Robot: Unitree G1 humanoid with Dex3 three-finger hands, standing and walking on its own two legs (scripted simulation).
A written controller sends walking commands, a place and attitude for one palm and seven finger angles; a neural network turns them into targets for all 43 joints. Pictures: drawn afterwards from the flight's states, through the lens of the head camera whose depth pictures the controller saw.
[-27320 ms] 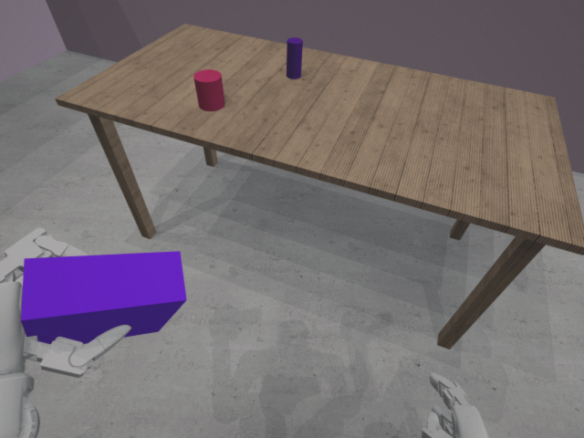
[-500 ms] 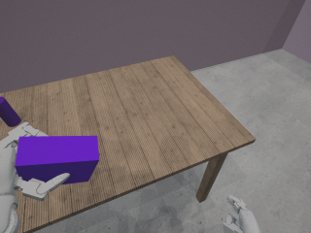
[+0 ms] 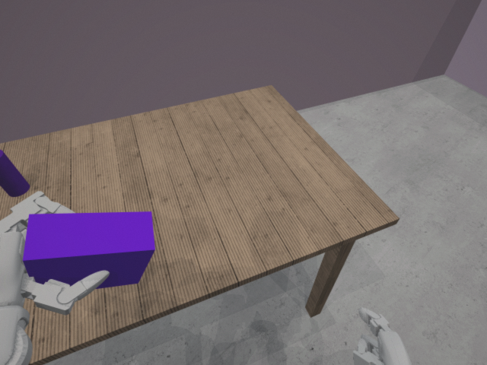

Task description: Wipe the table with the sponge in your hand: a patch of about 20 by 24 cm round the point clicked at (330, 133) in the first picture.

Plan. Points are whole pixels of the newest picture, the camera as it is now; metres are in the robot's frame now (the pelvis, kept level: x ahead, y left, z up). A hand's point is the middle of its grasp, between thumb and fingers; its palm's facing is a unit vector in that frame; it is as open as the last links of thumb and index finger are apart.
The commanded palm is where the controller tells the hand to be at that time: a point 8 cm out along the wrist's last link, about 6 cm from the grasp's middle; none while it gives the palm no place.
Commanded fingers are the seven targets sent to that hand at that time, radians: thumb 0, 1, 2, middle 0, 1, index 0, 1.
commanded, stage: come to a stop and stand still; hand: left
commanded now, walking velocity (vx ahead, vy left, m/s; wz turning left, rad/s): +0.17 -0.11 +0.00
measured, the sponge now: (111, 253) +0.23 +0.20 +0.13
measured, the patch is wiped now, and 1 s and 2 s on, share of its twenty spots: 0.00 0.00 0.00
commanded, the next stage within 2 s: look again from close up in 1.24 s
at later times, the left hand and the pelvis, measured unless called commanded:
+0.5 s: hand (47, 262) +0.20 +0.25 +0.17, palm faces +0.34 -0.85 -0.39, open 9.6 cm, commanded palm +0.14 +0.28 +0.18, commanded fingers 0.00 0.10 1.30 -1.20 -1.60 -1.20 -1.60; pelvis -0.03 +0.01 -0.01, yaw -2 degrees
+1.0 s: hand (28, 258) +0.20 +0.27 +0.16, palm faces +0.37 -0.85 -0.37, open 9.6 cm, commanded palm +0.14 +0.31 +0.18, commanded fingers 0.00 0.10 1.30 -1.20 -1.60 -1.20 -1.60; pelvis -0.02 +0.03 +0.01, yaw -1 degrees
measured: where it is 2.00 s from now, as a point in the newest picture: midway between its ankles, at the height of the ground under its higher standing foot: outside the picture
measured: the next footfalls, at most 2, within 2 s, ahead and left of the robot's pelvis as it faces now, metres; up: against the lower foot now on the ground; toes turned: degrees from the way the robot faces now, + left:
right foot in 0.34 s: +0.05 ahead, -0.10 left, +0.00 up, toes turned -1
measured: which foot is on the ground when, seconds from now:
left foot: down 0.00-1.00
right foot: down 0.00-0.20, up 0.22-0.32, down 0.34-1.00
